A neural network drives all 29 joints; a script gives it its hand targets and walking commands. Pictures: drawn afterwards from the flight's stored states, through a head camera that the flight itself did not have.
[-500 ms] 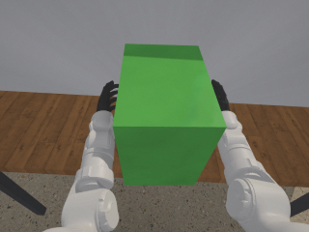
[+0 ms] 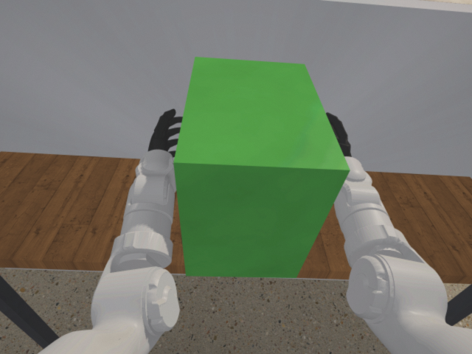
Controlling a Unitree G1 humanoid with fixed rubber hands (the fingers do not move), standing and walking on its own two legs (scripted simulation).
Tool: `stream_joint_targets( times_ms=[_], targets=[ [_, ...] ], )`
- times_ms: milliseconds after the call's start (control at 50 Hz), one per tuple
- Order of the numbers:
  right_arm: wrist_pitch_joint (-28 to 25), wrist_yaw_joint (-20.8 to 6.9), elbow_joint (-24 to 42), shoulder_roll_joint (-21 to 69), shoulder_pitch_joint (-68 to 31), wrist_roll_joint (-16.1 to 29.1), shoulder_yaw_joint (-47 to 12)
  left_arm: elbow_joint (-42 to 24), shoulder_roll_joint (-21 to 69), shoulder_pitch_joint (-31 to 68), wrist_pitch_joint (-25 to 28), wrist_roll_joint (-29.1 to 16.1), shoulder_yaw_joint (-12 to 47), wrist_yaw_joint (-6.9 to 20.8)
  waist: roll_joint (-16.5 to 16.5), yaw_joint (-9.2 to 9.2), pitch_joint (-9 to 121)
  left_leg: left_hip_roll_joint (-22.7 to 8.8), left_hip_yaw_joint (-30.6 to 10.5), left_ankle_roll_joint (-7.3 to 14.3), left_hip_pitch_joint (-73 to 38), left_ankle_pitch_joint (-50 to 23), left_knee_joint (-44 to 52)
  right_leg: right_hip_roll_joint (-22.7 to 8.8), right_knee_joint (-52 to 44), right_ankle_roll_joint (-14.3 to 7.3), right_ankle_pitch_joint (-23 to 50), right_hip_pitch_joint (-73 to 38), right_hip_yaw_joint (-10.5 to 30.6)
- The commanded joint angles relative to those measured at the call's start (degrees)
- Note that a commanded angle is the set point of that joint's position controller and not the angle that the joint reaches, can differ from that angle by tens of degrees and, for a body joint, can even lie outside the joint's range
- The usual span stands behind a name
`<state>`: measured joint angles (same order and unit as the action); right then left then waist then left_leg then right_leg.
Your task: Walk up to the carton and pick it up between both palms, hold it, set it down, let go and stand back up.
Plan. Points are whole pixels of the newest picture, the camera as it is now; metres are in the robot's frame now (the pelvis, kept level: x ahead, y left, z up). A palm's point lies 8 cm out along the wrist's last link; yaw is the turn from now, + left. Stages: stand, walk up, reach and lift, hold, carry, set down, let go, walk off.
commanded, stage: reach and lift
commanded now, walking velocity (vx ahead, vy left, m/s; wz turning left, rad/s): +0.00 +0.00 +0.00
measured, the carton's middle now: (246, 168) +0.43 +0.02 +0.12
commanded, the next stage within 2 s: none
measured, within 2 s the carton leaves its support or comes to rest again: neither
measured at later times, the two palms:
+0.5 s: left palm (157, 139) +0.39 +0.17 +0.20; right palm (340, 152) +0.40 -0.13 +0.19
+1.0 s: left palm (164, 126) +0.38 +0.16 +0.23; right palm (358, 141) +0.38 -0.15 +0.23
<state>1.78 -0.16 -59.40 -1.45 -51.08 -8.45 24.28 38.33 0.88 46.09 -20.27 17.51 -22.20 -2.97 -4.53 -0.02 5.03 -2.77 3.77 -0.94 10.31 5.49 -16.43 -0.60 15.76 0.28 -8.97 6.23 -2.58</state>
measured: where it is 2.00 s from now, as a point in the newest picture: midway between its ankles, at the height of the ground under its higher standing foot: outside the picture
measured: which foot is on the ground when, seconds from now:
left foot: down 0.00-1.00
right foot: down 0.00-1.00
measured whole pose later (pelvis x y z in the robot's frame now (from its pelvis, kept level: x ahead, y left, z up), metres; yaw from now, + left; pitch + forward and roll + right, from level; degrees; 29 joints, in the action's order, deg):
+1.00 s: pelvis +0.00 +0.01 +0.00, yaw +0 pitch -7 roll -1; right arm 16.9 8.3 -48.6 -6.9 -52.0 13.0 2.8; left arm 22.2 -0.9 46.0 -39.8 16.7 -17.9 -1.9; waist -2.5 -4.4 2.2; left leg -2.3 2.9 -0.5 3.4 7.9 -18.7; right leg -0.8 15.9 0.8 -10.3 -1.7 -2.4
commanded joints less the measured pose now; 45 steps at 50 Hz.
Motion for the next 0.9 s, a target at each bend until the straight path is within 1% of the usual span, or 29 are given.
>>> stream_joint_targets(
  times_ms=[0, 20, 60, 80, 120, 140, 160, 180, 200, 240, 260, 300, 340, 360, 400, 440, 460, 480, 500, 520, 560, 640, 680, 700, 760, 780, 820, 840, 880],
  targets=[
    [0.43, -6.51, 6.12, 26.4, -34.26, 1.33, -11.83, -4.17, 31.48, 31.92, -1.66, -1.41, 14.71, 5.22, 5.0, 0.14, 15.83, 1.35, 1.76, -0.66, -18.2, -5.81, 0.58, 2.84, -3.12, 1.45, 1.73, 3.13, -3.51],
    [-0.08, -6.55, 8.34, 28.78, -34.52, 2.41, -12.99, -8.71, 32.88, 34.66, -0.67, -3.18, 17.7, 5.04, 6.78, -0.41, 20.52, 1.63, 1.21, -1.31, -20.42, -11.16, -0.95, 3.19, -2.12, 2.03, 6.08, 2.64, -3.4],
    [0.19, -6.37, 6.76, 26.53, -35.35, 3.76, -13.07, -6.56, 33.26, 35.43, -1.63, -3.73, 18.71, 5.02, 8.08, -1.93, 17.19, 1.25, 0.58, -1.71, -20.63, -10.18, -1.03, 3.32, -3.31, 1.56, 2.68, 4.28, -3.25],
    [-0.18, -6.05, 9.79, 27.58, -36.91, 4.48, -14.58, -9.62, 32.78, 36.46, -1.67, -4.59, 19.19, 5.06, 7.29, -0.78, 19.61, 1.87, 0.73, -1.57, -20.99, -11.49, -1.72, 3.14, -3.02, 2.02, 6.16, 2.39, -2.89],
    [1.73, -5.48, 6.9, 27.82, -35.45, 5.19, -15.31, -9.58, 31.35, 38.14, -3.14, -4.72, 20.14, 5.24, 8.02, -3.36, 16.2, 2.26, 0.87, -1.51, -20.27, -8.68, -1.23, 2.97, -2.3, 2.22, 4.33, 2.75, -2.91],
    [0.81, -5.56, 8.9, 28.62, -38.71, 5.89, -16.59, -9.71, 30.41, 38.4, -2.87, -4.23, 19.83, 5.33, 6.98, -1.98, 17.51, 2.34, 0.92, -1.32, -19.97, -8.44, -1.49, 2.93, -2.52, 2.14, 4.96, 1.93, -2.4],
    [1.35, -5.44, 8.05, 28.4, -34.44, 6.39, -16.44, -10.44, 30.56, 36.07, -3.25, -4.03, 19.31, 5.15, 4.81, -2.6, 16.27, 2.13, 0.19, -0.99, -18.37, -9.41, -1.26, 3.13, -2.76, 2.55, 6.92, 0.35, -2.94],
    [2.13, -4.87, 7.89, 27.73, -33.67, 7.35, -17.77, -10.58, 30.2, 34.74, -4.24, -4.16, 19.91, 5.77, 6.03, -1.62, 15.22, 2.43, 0.56, -0.46, -17.84, -7.75, -0.92, 2.51, -2.56, 2.57, 7.41, -0.49, -1.79],
    [2.43, -4.83, 9.52, 27.87, -34.04, 7.83, -17.95, -9.49, 30.08, 33.81, -4.8, -4.51, 19.79, 5.95, 4.8, -2.64, 15.49, 2.91, 0.27, -0.36, -16.95, -7.47, -0.69, 2.3, -2.04, 2.93, 8.74, -1.06, -2.52],
    [2.39, -3.04, 15.04, 29.33, -36.18, 9.61, -23.35, -10.29, 28.87, 31.67, -5.31, -4.08, 18.43, 7.01, 2.37, 0.69, 18.11, 3.54, 1.09, 0.9, -16.57, -7.35, -0.37, 2.07, -1.69, 3.58, 12.45, -5.54, -1.48],
    [2.02, -2.73, 15.59, 29.85, -35.62, 10.36, -23.62, -10.35, 29.22, 30.85, -5.26, -4.34, 19.18, 7.53, 3.11, -0.58, 18.84, 3.79, 0.59, 0.35, -16.03, -10.45, -1.32, 2.05, -0.87, 3.9, 18.21, -7.83, -1.31],
    [3.25, -1.89, 17.12, 30.47, -37.08, 11.91, -26.8, -11.13, 28.79, 31.59, -6.22, -4.67, 18.36, 7.74, 1.29, 0.35, 18.15, 4.29, 0.42, 0.66, -13.87, -8.41, -0.91, 2.27, 0.54, 4.35, 19.91, -9.47, -0.89],
    [2.95, -1.11, 22.31, 33.28, -38.87, 13.55, -30.39, -14.08, 28.29, 33.95, -6.01, -6.12, 20.36, 8.54, 0.0, 0.7, 19.22, 5.29, 0.16, 1.65, -12.81, -5.97, -1.12, 1.26, 0.72, 5.07, 22.0, -9.97, -0.92],
    [2.32, 0.11, 28.77, 33.31, -42.08, 16.24, -33.68, -17.11, 28.91, 34.46, -6.13, -7.15, 22.54, 8.61, 2.32, 2.13, 23.71, 5.62, 0.16, 1.5, -13.19, -8.01, -2.22, 1.15, 1.8, 5.01, 25.33, -11.42, -0.66],
    [2.45, 1.29, 29.1, 33.98, -40.82, 17.65, -35.46, -19.86, 31.76, 36.27, -5.64, -10.14, 27.38, 8.47, 1.85, -1.79, 26.36, 5.39, -0.89, 0.5, -15.53, -12.63, -4.04, 2.15, 2.28, 5.22, 27.01, -10.68, -1.1],
    [4.45, 2.3, 25.14, 33.26, -38.3, 17.87, -35.09, -17.1, 30.25, 34.8, -6.49, -9.56, 26.58, 8.9, 2.01, -2.76, 20.61, 4.7, -1.73, 0.64, -17.46, -10.14, -3.14, 2.27, 0.15, 4.56, 18.61, -6.86, -1.85],
    [6.06, 2.98, 24.46, 30.78, -36.86, 16.52, -33.05, -13.14, 30.05, 29.32, -8.99, -6.21, 23.49, 9.72, 1.76, -2.46, 14.41, 4.57, -1.03, 1.08, -17.1, -7.7, -2.01, 2.29, -1.41, 4.35, 15.62, -5.8, -1.73],
    [6.7, 2.89, 23.64, 31.14, -34.37, 17.22, -33.55, -15.09, 31.4, 28.88, -10.17, -6.75, 25.19, 10.3, 3.19, -4.05, 14.24, 4.45, -1.15, 0.16, -18.03, -8.61, -2.1, 2.3, -1.73, 3.98, 15.54, -6.13, -1.45],
    [7.21, 3.7, 25.54, 29.55, -36.84, 17.75, -33.29, -14.33, 30.31, 27.89, -11.59, -6.32, 24.0, 10.76, 2.98, -3.81, 12.72, 4.5, -1.01, 0.55, -17.96, -8.32, -2.29, 2.75, -1.51, 3.86, 13.6, -5.07, -1.13],
    [8.22, 3.75, 19.92, 29.0, -32.03, 16.94, -31.44, -14.86, 28.89, 27.89, -11.47, -5.21, 22.43, 11.35, 3.8, -3.77, 9.16, 4.25, -0.83, 0.65, -17.03, -6.0, -0.83, 2.31, -2.27, 4.27, 10.98, -5.26, -1.48],
    [9.61, 3.25, 18.63, 28.92, -32.7, 16.54, -30.74, -16.3, 30.08, 31.35, -11.86, -6.23, 22.98, 12.09, 3.09, -5.54, 7.87, 4.45, -0.96, 0.49, -16.24, -6.36, -0.72, 2.62, -1.76, 3.77, 10.07, -4.81, -1.32],
    [8.01, 2.91, 21.56, 29.01, -35.64, 18.83, -30.79, -23.75, 32.62, 35.96, -11.89, -9.43, 29.39, 11.28, 9.68, -8.18, 14.29, 3.82, -1.83, -2.25, -19.7, -13.13, -2.39, 3.54, -2.28, 2.3, 8.08, -4.54, -2.84],
    [7.01, 3.18, 30.24, 31.72, -39.44, 22.14, -36.06, -32.79, 34.64, 39.0, -10.9, -13.23, 34.63, 10.07, 9.75, -7.64, 23.71, 3.67, -3.15, -3.29, -25.33, -23.27, -5.73, 4.75, -0.35, 2.07, 15.55, -4.63, -2.82],
    [7.5, 3.21, 27.92, 28.8, -39.79, 22.85, -35.17, -30.49, 34.97, 39.3, -11.31, -13.02, 35.48, 9.31, 13.01, -9.24, 23.25, 3.4, -4.02, -4.44, -26.26, -23.45, -6.87, 4.97, -0.71, 1.8, 12.18, -1.6, -3.38],
    [10.13, 3.23, 23.52, 27.86, -38.42, 23.36, -34.97, -24.08, 32.37, 36.63, -13.34, -9.51, 30.36, 8.47, 10.61, -6.96, 13.97, 2.98, -3.28, -3.48, -22.81, -14.07, -4.22, 4.35, -1.84, 1.47, 4.33, 0.31, -2.99],
    [10.28, 3.03, 26.38, 28.37, -38.52, 23.13, -35.46, -25.58, 33.88, 36.47, -14.04, -9.6, 31.78, 8.38, 10.51, -6.66, 15.84, 3.04, -3.54, -2.62, -21.52, -12.48, -3.31, 4.33, -1.82, 1.27, 3.11, -0.85, -2.23],
    [11.81, 2.94, 24.95, 27.56, -39.56, 23.46, -35.01, -17.97, 30.82, 32.13, -15.73, -7.3, 26.12, 9.12, 7.05, -4.3, 11.38, 3.18, -2.48, -1.25, -17.21, -5.52, -1.5, 3.96, -2.7, 1.54, 1.13, -2.68, -1.79],
    [12.17, 3.06, 25.82, 27.57, -38.97, 24.42, -36.06, -22.75, 30.11, 33.15, -16.26, -7.31, 25.95, 9.24, 7.42, -3.5, 13.62, 3.2, -2.27, -0.85, -18.28, -7.51, -1.71, 3.87, -2.5, 1.68, 3.74, -3.89, -1.1],
    [13.75, 3.22, 23.49, 28.45, -41.37, 23.57, -35.61, -17.62, 28.75, 34.05, -17.04, -5.89, 22.38, 10.15, 3.27, -2.14, 10.64, 3.9, -1.51, 0.72, -15.65, -3.39, 0.05, 3.24, -3.18, 2.37, 2.77, -5.35, -0.99]
  ],
)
